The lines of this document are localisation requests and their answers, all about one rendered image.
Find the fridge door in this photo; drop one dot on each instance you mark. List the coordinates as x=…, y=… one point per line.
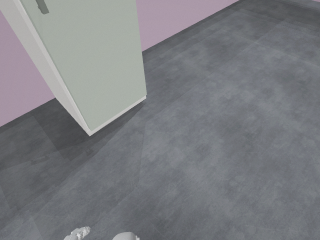
x=96, y=48

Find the handle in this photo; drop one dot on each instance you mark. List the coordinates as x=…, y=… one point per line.
x=42, y=6

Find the robot left hand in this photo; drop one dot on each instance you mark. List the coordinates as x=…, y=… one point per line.
x=78, y=234

